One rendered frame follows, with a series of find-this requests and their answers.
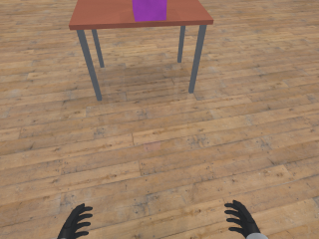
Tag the robot right hand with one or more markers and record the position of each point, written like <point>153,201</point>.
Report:
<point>245,219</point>

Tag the table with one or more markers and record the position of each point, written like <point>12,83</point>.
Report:
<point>118,14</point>

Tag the carton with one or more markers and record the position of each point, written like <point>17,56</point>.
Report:
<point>149,10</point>

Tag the robot left hand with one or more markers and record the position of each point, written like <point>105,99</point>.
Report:
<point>71,225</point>

